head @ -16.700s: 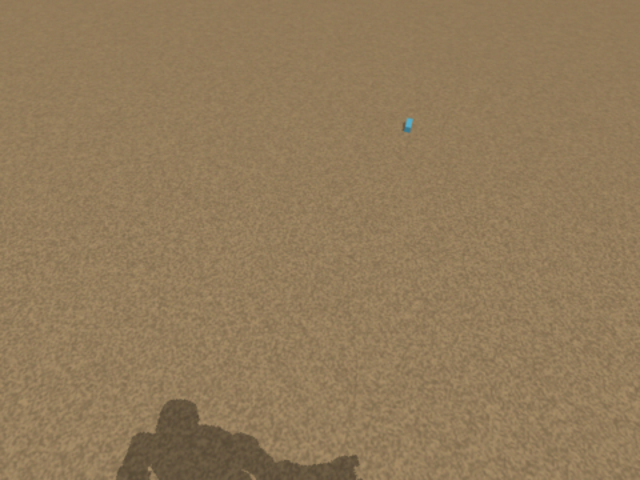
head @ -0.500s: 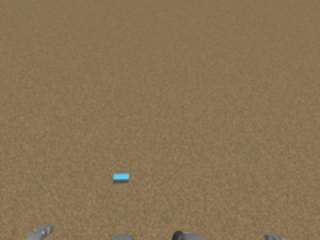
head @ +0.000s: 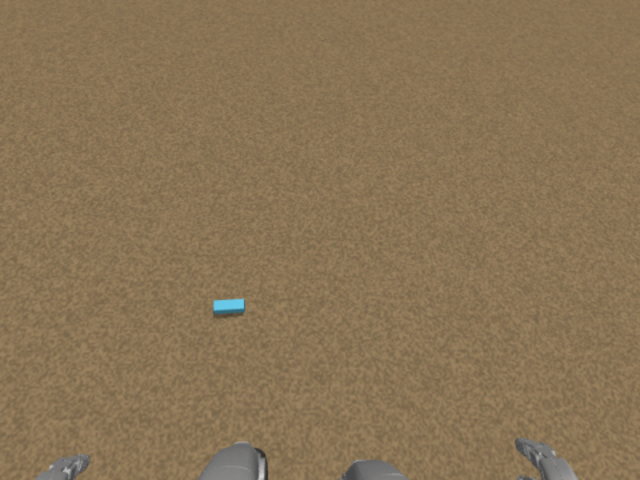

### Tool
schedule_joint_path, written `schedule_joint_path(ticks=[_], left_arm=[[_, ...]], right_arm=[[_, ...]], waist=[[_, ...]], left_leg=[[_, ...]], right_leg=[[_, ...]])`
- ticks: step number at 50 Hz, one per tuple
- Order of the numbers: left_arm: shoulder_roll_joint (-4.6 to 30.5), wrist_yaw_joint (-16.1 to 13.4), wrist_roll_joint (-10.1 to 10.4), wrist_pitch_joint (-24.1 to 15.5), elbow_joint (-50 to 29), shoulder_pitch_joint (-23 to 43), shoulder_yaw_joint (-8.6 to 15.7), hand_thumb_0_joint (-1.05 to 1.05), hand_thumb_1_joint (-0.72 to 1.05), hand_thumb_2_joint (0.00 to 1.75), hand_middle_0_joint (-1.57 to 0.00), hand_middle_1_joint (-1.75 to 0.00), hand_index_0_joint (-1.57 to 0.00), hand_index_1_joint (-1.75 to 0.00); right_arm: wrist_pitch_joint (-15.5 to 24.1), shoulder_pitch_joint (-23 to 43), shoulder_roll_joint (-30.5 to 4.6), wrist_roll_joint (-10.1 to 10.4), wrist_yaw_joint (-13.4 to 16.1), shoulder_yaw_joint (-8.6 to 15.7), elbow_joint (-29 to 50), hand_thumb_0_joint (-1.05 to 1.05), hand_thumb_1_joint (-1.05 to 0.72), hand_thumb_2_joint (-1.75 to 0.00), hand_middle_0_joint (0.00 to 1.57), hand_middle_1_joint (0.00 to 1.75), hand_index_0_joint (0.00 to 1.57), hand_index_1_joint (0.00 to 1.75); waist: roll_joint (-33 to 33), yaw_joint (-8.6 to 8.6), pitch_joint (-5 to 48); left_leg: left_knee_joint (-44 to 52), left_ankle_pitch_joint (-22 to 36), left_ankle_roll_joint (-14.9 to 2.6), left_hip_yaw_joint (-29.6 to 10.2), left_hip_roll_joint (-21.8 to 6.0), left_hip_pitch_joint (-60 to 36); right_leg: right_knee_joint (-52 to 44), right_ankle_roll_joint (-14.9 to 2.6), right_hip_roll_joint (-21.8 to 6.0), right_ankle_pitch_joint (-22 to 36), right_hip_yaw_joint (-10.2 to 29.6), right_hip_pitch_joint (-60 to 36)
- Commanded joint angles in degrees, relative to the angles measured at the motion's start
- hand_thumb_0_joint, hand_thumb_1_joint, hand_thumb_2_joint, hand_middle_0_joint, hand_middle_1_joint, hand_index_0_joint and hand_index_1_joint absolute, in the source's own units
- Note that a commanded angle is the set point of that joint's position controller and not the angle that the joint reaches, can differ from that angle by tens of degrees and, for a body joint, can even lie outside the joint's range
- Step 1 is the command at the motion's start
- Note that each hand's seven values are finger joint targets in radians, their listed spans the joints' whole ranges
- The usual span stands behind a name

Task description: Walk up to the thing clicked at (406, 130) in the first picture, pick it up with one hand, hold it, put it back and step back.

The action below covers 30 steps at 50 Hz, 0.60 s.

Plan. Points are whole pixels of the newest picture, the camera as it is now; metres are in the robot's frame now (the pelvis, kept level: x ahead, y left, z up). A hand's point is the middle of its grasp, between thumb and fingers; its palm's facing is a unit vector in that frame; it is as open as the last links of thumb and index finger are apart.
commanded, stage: walk up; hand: left
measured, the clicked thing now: (229, 306) +0.60 +0.24 -0.75
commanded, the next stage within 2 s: stand in 1.60 s
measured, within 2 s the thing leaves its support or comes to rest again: neither
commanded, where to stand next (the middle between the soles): +0.24 -0.05 m, yaw +4 degrees
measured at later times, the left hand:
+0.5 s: hand out of the picture -0.03 +0.24 -0.15, palm faces +0.07 -0.94 -0.35, open 7.3 cm
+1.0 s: hand out of the picture -0.14 +0.22 -0.14, palm faces +0.09 -0.93 -0.35, open 7.4 cm
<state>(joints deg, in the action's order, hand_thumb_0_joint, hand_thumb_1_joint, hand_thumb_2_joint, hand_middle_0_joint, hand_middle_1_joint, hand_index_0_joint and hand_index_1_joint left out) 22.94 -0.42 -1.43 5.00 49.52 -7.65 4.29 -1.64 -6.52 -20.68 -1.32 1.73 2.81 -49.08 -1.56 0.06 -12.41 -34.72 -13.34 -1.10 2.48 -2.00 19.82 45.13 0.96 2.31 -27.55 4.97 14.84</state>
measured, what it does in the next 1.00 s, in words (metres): walks backwards: right foot, then left foot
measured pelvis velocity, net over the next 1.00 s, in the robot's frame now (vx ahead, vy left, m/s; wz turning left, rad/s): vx -0.19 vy -0.05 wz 0.07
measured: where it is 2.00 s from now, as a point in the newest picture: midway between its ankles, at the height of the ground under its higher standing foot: outside the picture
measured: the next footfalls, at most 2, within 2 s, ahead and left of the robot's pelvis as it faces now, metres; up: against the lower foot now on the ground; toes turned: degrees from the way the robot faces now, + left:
right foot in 0.04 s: -0.01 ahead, -0.13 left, +0.00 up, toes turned +3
left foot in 0.38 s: -0.13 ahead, +0.08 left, +0.00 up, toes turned +2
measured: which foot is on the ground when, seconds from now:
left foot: down 0.00-0.08, up 0.10-0.36, down 0.38-1.00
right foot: up 0.00-0.02, down 0.04-0.38, up 0.40-0.62, down 0.64-1.00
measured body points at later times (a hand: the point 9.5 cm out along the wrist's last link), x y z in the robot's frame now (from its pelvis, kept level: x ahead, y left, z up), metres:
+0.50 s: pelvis -0.14 -0.03 +0.00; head -0.09 +0.00 +0.44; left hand -0.04 +0.29 -0.12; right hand -0.04 -0.34 -0.11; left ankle -0.14 +0.09 -0.73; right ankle -0.12 -0.16 -0.67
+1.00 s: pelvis -0.19 -0.05 +0.01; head -0.19 -0.04 +0.46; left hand -0.15 +0.27 -0.12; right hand -0.10 -0.35 -0.12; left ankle -0.17 +0.08 -0.73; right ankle -0.18 -0.19 -0.73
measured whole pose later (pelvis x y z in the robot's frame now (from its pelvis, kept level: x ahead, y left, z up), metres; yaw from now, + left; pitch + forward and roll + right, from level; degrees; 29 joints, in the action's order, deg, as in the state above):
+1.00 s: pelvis -0.19 -0.05 +0.01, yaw +4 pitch -3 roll +0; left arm 21.8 1.0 -0.8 0.1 57.4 -11.3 2.8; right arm 0.5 -12.2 -19.5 -1.7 -1.0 1.8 -56.9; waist -1.0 1.0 -3.2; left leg -30.3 -14.6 0.2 -2.3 0.4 12.7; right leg 31.5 -0.4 -0.7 -18.7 2.4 10.9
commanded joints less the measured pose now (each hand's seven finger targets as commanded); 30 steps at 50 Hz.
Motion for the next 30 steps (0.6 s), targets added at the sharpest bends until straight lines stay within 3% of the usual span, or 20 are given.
schedule_joint_path(ticks=[1,2,3,4,5,6,8,11,14,15,17,18,19,20,21,23,24,27,29,30], left_arm=[[8.5,0.2,-0.5,-2.2,-1.9,-8.0,3.4,0.0,0.9,0.9,-0.2,-0.3,-0.2,-0.3],[10.6,0.3,-1.0,-2.4,-2.3,-8.0,4.2,0.0,0.9,0.9,-0.2,-0.3,-0.2,-0.3],[14.3,0.5,-1.0,-2.5,-3.5,-6.8,5.0,0.0,0.9,0.9,-0.2,-0.3,-0.2,-0.3],[18.2,0.6,-0.7,-2.4,-5.2,-3.3,5.6,0.0,0.9,0.9,-0.2,-0.3,-0.2,-0.3],[17.0,0.4,-0.9,-2.9,-7.1,-1.0,5.1,0.0,0.9,0.9,-0.2,-0.3,-0.2,-0.3],[14.4,0.0,-0.3,-3.0,-8.1,2.2,4.4,0.0,0.9,0.9,-0.2,-0.3,-0.2,-0.3],[11.6,-0.5,-0.7,-2.8,-8.8,5.7,3.9,0.0,0.9,0.9,-0.2,-0.3,-0.2,-0.3],[11.0,-0.8,-1.2,-2.5,-10.4,2.6,3.8,0.0,0.9,0.9,-0.2,-0.3,-0.2,-0.3],[10.6,-1.0,-1.4,-2.3,-10.5,-1.1,3.8,0.0,0.9,0.9,-0.2,-0.3,-0.2,-0.3],[11.1,-1.0,-1.2,-2.4,-10.5,-0.7,3.8,0.0,0.9,0.9,-0.2,-0.3,-0.2,-0.3],[11.4,-0.3,-0.3,-1.8,-10.5,-0.2,3.4,0.0,0.9,0.9,-0.2,-0.3,-0.2,-0.3],[10.2,-0.1,-0.1,-1.5,-10.8,-0.9,2.8,0.0,0.9,0.9,-0.2,-0.3,-0.2,-0.3],[7.5,0.2,0.2,-1.4,-10.7,-2.5,2.2,0.0,0.9,0.9,-0.2,-0.3,-0.2,-0.3],[9.6,-0.3,0.4,-1.4,-11.3,2.5,3.1,0.0,0.9,0.9,-0.2,-0.3,-0.2,-0.3],[10.9,-0.6,-0.6,-1.3,-10.4,4.1,3.8,0.0,0.9,0.9,-0.2,-0.3,-0.2,-0.3],[9.8,-0.2,0.9,-1.4,-7.6,-0.3,3.8,0.0,0.9,0.9,-0.2,-0.3,-0.2,-0.3],[10.0,0.1,0.8,-1.8,-6.8,-1.7,3.6,0.0,0.9,0.9,-0.2,-0.3,-0.2,-0.3],[8.7,1.0,0.3,-3.2,-5.9,-1.5,2.9,0.0,0.9,0.9,-0.2,-0.3,-0.2,-0.3],[8.5,1.2,0.2,-4.3,-5.0,-0.6,2.7,0.0,0.9,0.9,-0.2,-0.3,-0.2,-0.3],[7.8,1.0,0.2,-4.8,-3.2,-2.9,2.6,0.0,0.9,0.9,-0.2,-0.3,-0.2,-0.3]], right_arm=[[-0.2,0.2,-17.0,0.2,0.4,4.6,4.5,0.0,-0.9,-0.9,0.2,0.3,0.2,0.3],[-0.2,0.0,-15.6,0.6,0.2,4.0,4.7,0.0,-0.9,-0.9,0.2,0.3,0.2,0.3],[-0.1,1.8,-13.2,1.0,0.1,3.5,6.0,0.0,-0.9,-0.9,0.2,0.3,0.2,0.3],[-0.3,2.6,-12.1,1.2,0.9,3.5,5.7,0.0,-0.9,-0.9,0.2,0.3,0.2,0.3],[-0.5,1.3,-13.1,1.2,1.0,3.6,5.0,0.0,-0.9,-0.9,0.2,0.3,0.2,0.3],[-0.5,-0.8,-13.4,1.2,1.0,3.3,4.1,0.0,-0.9,-0.9,0.2,0.3,0.2,0.3],[0.1,-3.9,-12.9,1.6,0.9,3.0,2.9,0.0,-0.9,-0.9,0.2,0.3,0.2,0.3],[0.8,-5.5,-12.7,1.0,1.3,2.6,3.5,0.0,-0.9,-0.9,0.2,0.3,0.2,0.3],[1.4,-4.6,-11.7,0.1,1.1,2.7,4.5,0.0,-0.9,-0.9,0.2,0.3,0.2,0.3],[1.6,-5.9,-11.4,-0.1,0.9,2.8,4.1,0.0,-0.9,-0.9,0.2,0.3,0.2,0.3],[2.2,-9.3,-11.0,-0.4,0.7,3.1,2.0,0.0,-0.9,-0.9,0.2,0.3,0.2,0.3],[2.6,-9.6,-12.1,-0.8,0.7,3.6,1.9,0.0,-0.9,-0.9,0.2,0.3,0.2,0.3],[2.8,-8.2,-16.8,-1.7,0.7,4.7,2.2,0.0,-0.9,-0.9,0.2,0.3,0.2,0.3],[2.8,-5.9,-22.1,-1.2,0.2,5.4,3.6,0.0,-0.9,-0.9,0.2,0.3,0.2,0.3],[3.1,-4.2,-21.8,-1.4,0.4,5.8,4.1,0.0,-0.9,-0.9,0.2,0.3,0.2,0.3],[3.7,0.4,-16.4,-1.2,1.0,3.7,4.2,0.0,-0.9,-0.9,0.2,0.3,0.2,0.3],[3.9,-0.2,-15.9,-1.2,1.1,3.6,4.3,0.0,-0.9,-0.9,0.2,0.3,0.2,0.3],[3.7,-2.4,-14.8,-1.4,0.3,3.8,3.6,0.0,-0.9,-0.9,0.2,0.3,0.2,0.3],[3.1,-3.4,-15.4,-1.6,-0.2,3.8,3.3,0.0,-0.9,-0.9,0.2,0.3,0.2,0.3],[2.6,-2.9,-15.7,-1.5,-0.5,3.8,3.3,0.0,-0.9,-0.9,0.2,0.3,0.2,0.3]], waist=[[9.9,1.62,19.0],[6.1,1.84,18.1],[-3.5,2.04,14.5],[-15.0,3.68,11.9],[-12.7,2.54,9.2],[-6.8,0.87,8.8],[-6.3,-1.46,8.9],[-8.4,0.88,11.7],[-9.2,2.89,14.2],[-9.7,2.25,15.2],[-6.4,0.2,16.7],[-4.0,0.21,16.7],[8.0,1.47,16.1],[13.8,-1.38,14.8],[10.7,-1.73,11.9],[5.3,2.43,12.3],[6.8,2.47,12.2],[10.4,-0.18,13.2],[12.2,-1.53,13.3],[12.7,-0.09,12.9]], left_leg=[[3.6,18.0,-7.33,-13.6,-11.6,-9.8],[1.0,11.4,-4.18,-12.4,-8.7,-3.4],[-5.8,-1.9,-0.7,-8.6,0.2,4.7],[-21.7,-22.4,1.19,-3.8,7.2,4.3],[-30.8,-24.0,1.35,-9.5,6.4,3.3],[-33.5,-20.3,1.28,-12.4,7.2,3.5],[-34.1,-15.8,1.73,-10.8,8.5,5.1],[-27.2,-17.3,2.52,-7.7,7.0,5.8],[-11.2,-17.9,1.96,-4.7,4.3,5.0],[-4.8,-15.4,1.4,-4.3,3.1,2.5],[10.8,-2.2,0.7,-0.7,4.5,-5.7],[15.4,3.5,-0.63,-5.1,1.7,-10.7],[16.1,5.7,-4.88,-23.2,-10.2,-16.2],[17.2,9.8,-14.43,-32.9,-21.5,-5.8],[17.4,11.0,-16.94,-34.7,-23.0,0.3],[12.2,19.6,-12.85,-20.5,-15.0,-5.0],[11.1,19.3,-10.93,-16.7,-13.0,-5.5],[9.9,9.8,-9.98,-14.0,-10.4,-11.1],[9.3,2.0,-9.32,-13.3,-9.2,-9.9],[7.6,-0.3,-8.51,-12.1,-8.6,-7.4]], right_leg=[[-19.6,-2.83,-1.3,12.8,-4.0,-7.4],[-20.2,-4.81,-5.0,15.8,1.4,-9.6],[-22.4,-9.76,-13.0,19.2,13.1,-6.9],[-27.9,-18.06,-23.7,23.2,22.7,3.0],[-28.5,-19.24,-25.6,26.6,24.5,8.4],[-25.4,-16.74,-20.6,30.8,16.4,7.4],[-20.8,-12.89,-14.6,36.5,7.0,3.6],[-18.0,-13.62,-14.8,41.1,5.5,-4.6],[-14.7,-13.43,-16.2,41.7,7.1,-12.3],[-13.3,-12.79,-16.4,39.9,7.8,-12.4],[-8.0,-10.24,-13.6,34.3,5.1,-9.7],[-6.5,-7.65,-12.0,27.1,4.5,-3.9],[0.5,-3.81,-5.1,9.6,0.9,9.2],[10.5,-1.7,-0.5,-7.9,-0.5,8.5],[19.1,-1.51,-0.2,-9.4,5.0,6.5],[22.4,-1.99,0.9,-3.5,7.8,8.4],[21.0,-1.95,0.9,-2.0,5.9,8.4],[3.3,-0.33,-1.1,-2.5,0.5,5.9],[-9.2,-0.53,-0.9,-2.4,-3.5,0.6],[-16.5,-1.34,-0.3,1.7,-5.1,-3.6]])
